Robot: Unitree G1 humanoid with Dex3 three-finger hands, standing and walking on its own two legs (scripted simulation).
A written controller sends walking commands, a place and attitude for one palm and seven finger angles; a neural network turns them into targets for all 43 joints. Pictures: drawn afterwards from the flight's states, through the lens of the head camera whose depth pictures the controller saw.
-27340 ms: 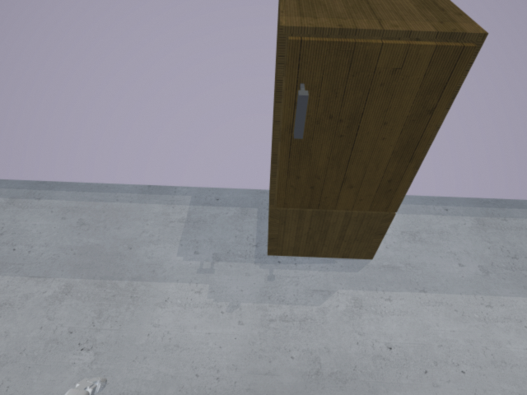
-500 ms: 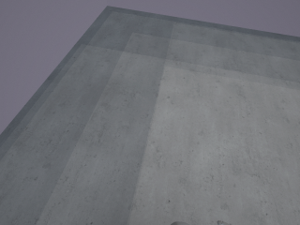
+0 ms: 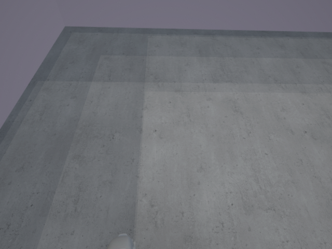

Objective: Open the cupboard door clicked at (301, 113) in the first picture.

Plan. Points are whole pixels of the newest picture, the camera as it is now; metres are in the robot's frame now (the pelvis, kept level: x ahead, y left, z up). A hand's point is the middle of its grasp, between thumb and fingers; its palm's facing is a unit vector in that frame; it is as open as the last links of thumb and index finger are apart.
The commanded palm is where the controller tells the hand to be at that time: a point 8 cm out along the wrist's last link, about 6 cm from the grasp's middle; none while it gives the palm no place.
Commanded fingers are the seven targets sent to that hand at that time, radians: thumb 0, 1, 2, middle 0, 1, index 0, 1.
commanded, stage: walk to a spot facing it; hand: left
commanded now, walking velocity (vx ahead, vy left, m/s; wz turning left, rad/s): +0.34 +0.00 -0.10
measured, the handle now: out of the picture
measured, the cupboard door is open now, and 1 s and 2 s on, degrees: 44 44 44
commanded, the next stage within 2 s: turn to face it in 0.12 s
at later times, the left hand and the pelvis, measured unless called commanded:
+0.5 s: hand (107, 193) +0.30 +0.19 -0.17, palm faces +0.04 -0.98 -0.19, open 7.4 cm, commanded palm none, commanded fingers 0.00 0.90 0.90 -0.20 -0.30 -0.20 -0.30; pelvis +0.20 +0.01 -0.01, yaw +2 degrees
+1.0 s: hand (87, 200) +0.28 +0.25 -0.17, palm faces +0.37 -0.89 -0.25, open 7.4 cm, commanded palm none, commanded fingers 0.00 0.90 0.90 -0.20 -0.30 -0.20 -0.30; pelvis +0.27 +0.02 -0.01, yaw +21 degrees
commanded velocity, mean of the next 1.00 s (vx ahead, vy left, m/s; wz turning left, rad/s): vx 0.05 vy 0.00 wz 0.43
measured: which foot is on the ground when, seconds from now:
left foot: up 0.00-0.12, down 0.14-0.50, up 0.52-0.76, down 0.78-1.00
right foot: down 0.00-0.16, up 0.18-0.46, down 0.48-0.78, up 0.80-1.00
